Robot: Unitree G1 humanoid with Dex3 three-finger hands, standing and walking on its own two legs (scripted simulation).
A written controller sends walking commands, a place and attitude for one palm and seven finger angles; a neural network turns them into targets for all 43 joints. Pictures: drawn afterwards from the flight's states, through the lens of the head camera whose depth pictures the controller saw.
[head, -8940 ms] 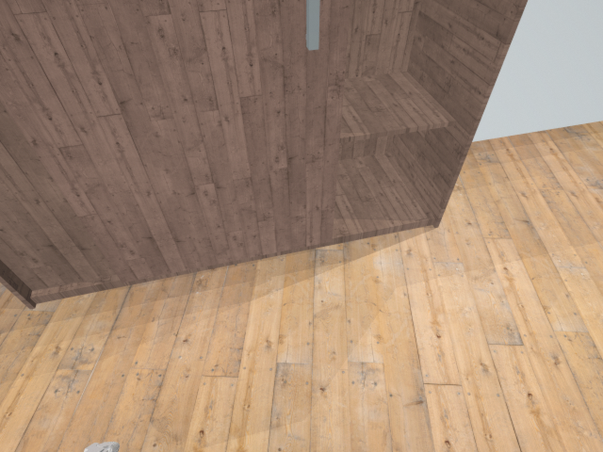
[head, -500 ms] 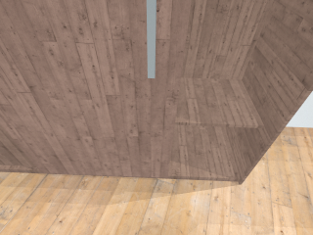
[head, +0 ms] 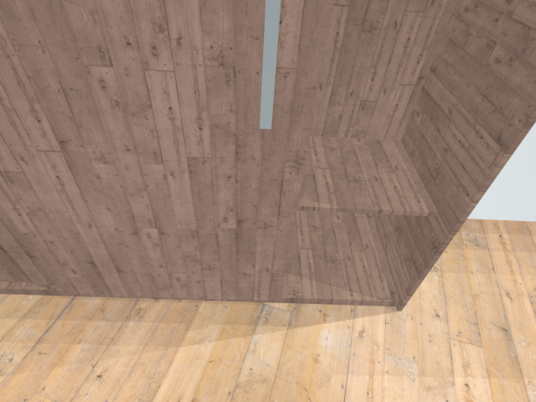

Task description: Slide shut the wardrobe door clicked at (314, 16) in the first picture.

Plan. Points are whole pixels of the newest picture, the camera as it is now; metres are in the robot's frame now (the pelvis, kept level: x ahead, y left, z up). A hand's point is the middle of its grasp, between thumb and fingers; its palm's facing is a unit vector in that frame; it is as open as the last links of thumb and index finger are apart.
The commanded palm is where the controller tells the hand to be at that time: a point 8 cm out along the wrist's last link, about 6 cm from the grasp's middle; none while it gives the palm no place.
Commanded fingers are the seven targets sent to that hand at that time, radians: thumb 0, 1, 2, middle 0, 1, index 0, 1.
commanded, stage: come to a stop and stand still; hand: left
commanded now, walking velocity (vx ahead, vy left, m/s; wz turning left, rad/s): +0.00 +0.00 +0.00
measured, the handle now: (270, 48) +0.66 +0.05 +0.27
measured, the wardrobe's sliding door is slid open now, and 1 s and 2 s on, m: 0.49 0.49 0.49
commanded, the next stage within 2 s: look again from close up in 0.70 s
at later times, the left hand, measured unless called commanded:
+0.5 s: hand out of the picture -0.08 +0.16 -0.17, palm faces +0.02 -0.99 -0.15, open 7.3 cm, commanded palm none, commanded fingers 0.00 0.90 0.90 -0.20 -0.30 -0.20 -0.30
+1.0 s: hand out of the picture -0.12 +0.17 -0.17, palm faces +0.03 -0.98 -0.17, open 7.3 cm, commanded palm none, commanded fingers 0.00 0.90 0.90 -0.20 -0.30 -0.20 -0.30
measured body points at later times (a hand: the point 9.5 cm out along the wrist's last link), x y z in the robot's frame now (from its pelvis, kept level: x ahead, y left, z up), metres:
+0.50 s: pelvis -0.05 +0.01 +0.00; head -0.05 +0.01 +0.45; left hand -0.08 +0.21 -0.16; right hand -0.09 -0.21 -0.16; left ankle +0.05 +0.06 -0.73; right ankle -0.08 -0.11 -0.74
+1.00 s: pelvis -0.07 +0.01 +0.00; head -0.08 +0.02 +0.45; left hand -0.12 +0.23 -0.16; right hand -0.07 -0.21 -0.16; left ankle +0.04 +0.07 -0.73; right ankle -0.10 -0.09 -0.74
